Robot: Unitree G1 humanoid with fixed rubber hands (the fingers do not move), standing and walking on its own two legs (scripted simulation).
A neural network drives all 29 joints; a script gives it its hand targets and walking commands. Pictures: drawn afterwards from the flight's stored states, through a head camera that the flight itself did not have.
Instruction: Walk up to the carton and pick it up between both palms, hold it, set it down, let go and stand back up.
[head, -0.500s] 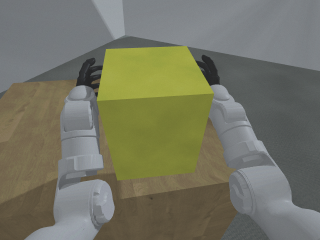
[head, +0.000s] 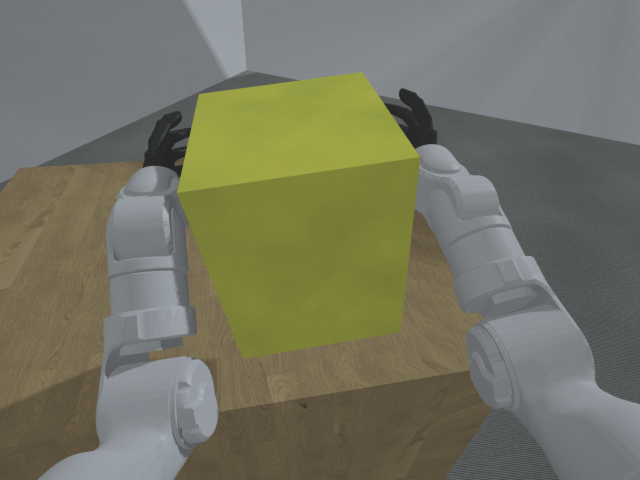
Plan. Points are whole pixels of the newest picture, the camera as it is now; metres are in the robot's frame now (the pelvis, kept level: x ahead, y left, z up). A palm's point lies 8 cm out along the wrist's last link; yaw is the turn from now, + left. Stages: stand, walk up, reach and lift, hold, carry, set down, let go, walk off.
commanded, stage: reach and lift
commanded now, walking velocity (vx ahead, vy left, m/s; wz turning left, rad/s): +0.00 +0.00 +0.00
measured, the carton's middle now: (302, 216) +0.37 -0.01 +0.20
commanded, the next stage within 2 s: hold in 0.58 s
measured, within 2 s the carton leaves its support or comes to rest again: neither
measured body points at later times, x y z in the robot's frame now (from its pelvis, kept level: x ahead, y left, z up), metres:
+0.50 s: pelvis +0.00 -0.01 +0.00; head -0.08 +0.01 +0.44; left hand +0.39 +0.14 +0.29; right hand +0.39 -0.16 +0.31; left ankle +0.01 +0.11 -0.75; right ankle +0.01 -0.11 -0.75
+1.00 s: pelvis +0.00 -0.01 +0.00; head -0.10 +0.00 +0.44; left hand +0.38 +0.14 +0.32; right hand +0.38 -0.16 +0.34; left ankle +0.01 +0.11 -0.75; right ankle +0.01 -0.11 -0.75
